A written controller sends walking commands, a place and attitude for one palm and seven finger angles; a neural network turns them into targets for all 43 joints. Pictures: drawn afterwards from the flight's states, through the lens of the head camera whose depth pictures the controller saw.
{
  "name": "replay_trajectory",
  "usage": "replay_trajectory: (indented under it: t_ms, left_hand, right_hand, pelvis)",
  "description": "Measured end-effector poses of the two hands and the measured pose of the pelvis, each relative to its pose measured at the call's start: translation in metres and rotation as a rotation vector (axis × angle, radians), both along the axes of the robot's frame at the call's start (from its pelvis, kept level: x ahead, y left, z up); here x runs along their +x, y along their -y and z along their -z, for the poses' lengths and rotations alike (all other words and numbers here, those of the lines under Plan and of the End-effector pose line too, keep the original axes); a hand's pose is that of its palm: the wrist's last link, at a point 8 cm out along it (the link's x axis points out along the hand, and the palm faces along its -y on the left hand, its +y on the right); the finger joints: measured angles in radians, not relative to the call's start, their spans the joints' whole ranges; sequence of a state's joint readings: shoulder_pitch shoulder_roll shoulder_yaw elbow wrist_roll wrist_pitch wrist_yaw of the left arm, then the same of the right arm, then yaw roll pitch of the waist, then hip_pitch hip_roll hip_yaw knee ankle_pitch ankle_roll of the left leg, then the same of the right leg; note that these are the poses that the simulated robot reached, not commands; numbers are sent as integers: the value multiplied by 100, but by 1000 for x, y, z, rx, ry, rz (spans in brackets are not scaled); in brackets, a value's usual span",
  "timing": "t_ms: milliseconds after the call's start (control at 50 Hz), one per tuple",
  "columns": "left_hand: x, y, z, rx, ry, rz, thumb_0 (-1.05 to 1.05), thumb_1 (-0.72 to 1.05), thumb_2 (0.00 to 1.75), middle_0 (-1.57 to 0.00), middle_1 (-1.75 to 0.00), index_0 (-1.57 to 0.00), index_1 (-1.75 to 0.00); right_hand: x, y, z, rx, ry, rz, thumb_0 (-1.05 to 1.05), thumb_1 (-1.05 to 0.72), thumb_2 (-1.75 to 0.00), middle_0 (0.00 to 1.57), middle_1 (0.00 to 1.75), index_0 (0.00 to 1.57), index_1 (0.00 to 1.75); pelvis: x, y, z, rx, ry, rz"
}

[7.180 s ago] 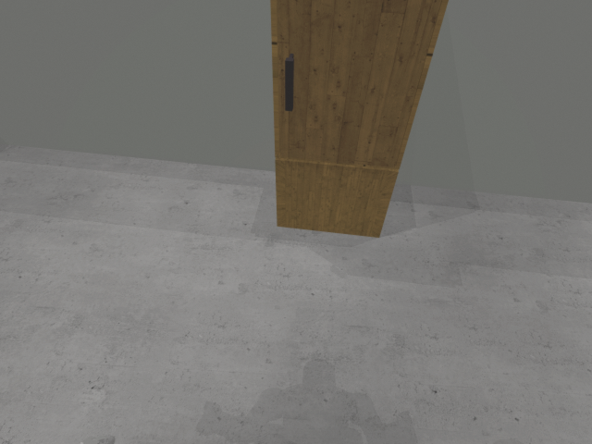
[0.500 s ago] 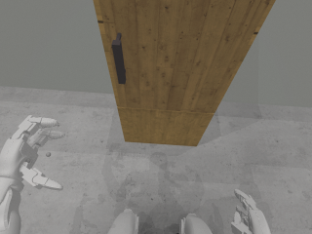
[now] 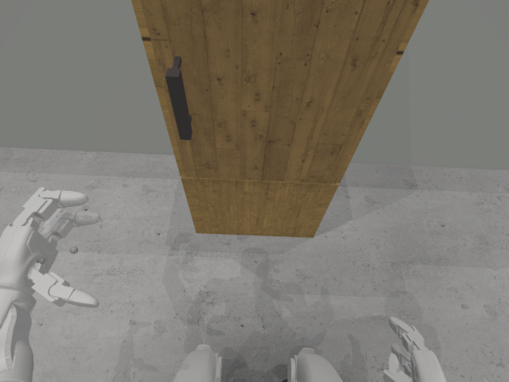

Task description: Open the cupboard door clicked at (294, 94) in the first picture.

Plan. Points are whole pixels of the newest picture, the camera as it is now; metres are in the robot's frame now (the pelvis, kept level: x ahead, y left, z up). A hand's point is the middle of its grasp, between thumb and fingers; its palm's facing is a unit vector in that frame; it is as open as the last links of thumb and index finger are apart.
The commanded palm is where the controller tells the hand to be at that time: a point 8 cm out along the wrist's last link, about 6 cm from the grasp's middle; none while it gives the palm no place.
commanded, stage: raise the hand with hooked fingers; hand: left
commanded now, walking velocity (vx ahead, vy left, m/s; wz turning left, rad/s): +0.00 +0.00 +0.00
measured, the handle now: (182, 100) +0.61 +0.17 +0.04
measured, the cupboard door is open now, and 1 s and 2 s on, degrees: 0 0 0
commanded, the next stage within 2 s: move the hooked fingers beside the handle in 0.06 s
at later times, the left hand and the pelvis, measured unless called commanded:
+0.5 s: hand (94, 215) +0.34 +0.26 +0.05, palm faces -0.01 -1.00 -0.03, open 14.0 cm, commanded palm +0.32 +0.31 +0.05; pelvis -0.01 +0.00 +0.00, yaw +0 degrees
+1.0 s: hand (118, 171) +0.43 +0.25 +0.04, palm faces +0.01 -1.00 -0.02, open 14.0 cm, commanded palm +0.41 +0.30 +0.04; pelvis -0.01 +0.01 -0.01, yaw -1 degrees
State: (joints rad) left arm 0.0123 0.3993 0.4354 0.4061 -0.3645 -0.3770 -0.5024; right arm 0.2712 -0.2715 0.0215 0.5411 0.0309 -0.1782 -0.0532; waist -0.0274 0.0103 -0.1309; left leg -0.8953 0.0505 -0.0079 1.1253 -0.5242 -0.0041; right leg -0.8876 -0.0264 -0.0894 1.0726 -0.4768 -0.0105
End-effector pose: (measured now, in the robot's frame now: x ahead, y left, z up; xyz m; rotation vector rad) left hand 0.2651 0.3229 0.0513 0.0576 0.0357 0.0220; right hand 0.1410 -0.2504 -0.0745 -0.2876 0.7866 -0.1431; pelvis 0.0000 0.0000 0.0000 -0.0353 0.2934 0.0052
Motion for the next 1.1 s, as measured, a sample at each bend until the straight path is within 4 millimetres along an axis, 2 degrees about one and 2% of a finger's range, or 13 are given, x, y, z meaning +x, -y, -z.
replay_trajectory:
  t_ms: [200, 260, 380, 520, 780, 1100]
  left_hand:
    - [-3, -2, -1, -4, -2, -6, -1, -50, 30, -30, -120, -30, -120]
    - [2, -3, 1, -9, 4, -9, -1, -50, 30, -30, -120, -30, -120]
    - [29, 2, 4, -24, 16, 13, -1, -50, 30, -30, -120, -30, -120]
    - [61, 10, 2, -27, 10, 26, -1, -50, 30, -30, -120, -30, -120]
    - [100, 10, 7, -32, 5, 3, -1, -50, 30, -30, -120, -30, -120]
    - [159, 20, 9, -40, 11, 5, -1, -50, 30, -30, -120, -30, -120]
  right_hand:
    - [8, -7, 0, 14, 22, -21, 2, -90, -90, 20, 30, 20, 30]
    - [8, -6, 2, 3, 18, -27, 2, -90, -90, 20, 30, 20, 30]
    - [1, -2, 7, -19, -11, -16, 1, -90, -90, 20, 30, 20, 30]
    - [-18, 1, 9, -17, -64, 30, 1, -90, -90, 20, 30, 20, 30]
    - [-62, 8, 21, -26, -229, 98, 1, -90, -90, 20, 30, 20, 30]
    - [-92, 8, 31, -33, -357, 155, 1, -90, -90, 20, 30, 20, 30]
  pelvis:
    - [-2, 0, 0, 1, 4, -3]
    - [-3, 0, 2, -2, 2, -7]
    - [-6, 0, 5, -4, -7, -8]
    - [-6, -2, 4, 0, -20, 5]
    - [-4, -5, 5, 1, -49, 17]
    - [-6, -8, 12, -5, -93, 29]
